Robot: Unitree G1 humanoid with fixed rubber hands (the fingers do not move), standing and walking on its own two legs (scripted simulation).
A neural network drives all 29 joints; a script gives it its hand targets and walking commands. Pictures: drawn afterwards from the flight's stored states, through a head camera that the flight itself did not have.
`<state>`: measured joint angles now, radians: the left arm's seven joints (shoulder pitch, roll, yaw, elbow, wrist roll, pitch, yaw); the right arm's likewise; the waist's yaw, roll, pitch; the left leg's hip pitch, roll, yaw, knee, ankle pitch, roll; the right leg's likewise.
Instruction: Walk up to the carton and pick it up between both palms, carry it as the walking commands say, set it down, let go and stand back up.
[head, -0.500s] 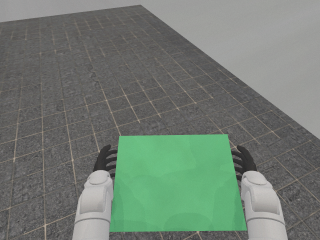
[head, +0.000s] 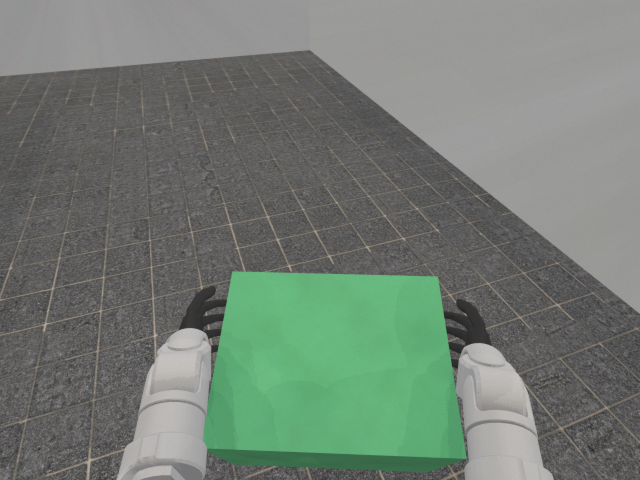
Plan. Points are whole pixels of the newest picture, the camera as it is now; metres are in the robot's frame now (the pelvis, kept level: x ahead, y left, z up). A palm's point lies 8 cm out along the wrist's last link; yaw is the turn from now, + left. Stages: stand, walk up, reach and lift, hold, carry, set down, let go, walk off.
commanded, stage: hold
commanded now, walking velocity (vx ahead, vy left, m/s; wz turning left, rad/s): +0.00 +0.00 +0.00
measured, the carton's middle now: (331, 374) +0.31 -0.02 -0.05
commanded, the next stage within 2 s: set down in 0.04 s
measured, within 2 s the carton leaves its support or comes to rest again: neither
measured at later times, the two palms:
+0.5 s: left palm (201, 362) +0.32 +0.17 -0.02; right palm (469, 374) +0.28 -0.21 -0.01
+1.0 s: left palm (212, 400) +0.32 +0.17 -0.12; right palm (448, 403) +0.29 -0.20 -0.11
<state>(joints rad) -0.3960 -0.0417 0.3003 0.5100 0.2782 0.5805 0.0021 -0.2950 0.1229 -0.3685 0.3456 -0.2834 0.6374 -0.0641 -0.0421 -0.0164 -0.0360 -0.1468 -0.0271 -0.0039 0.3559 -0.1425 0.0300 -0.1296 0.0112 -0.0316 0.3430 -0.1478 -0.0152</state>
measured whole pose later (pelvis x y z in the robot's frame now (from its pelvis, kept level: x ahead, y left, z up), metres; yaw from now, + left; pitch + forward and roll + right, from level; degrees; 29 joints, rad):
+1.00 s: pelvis -0.01 +0.00 -0.05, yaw -2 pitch +23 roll -1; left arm -0.37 -0.08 0.35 0.45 0.20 0.27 -0.03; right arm -0.31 0.08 -0.37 0.40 -0.15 0.27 -0.06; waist -0.01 -0.01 -0.07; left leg -0.92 -0.01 0.02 0.79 -0.27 0.03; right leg -0.91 0.03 -0.02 0.77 -0.26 -0.02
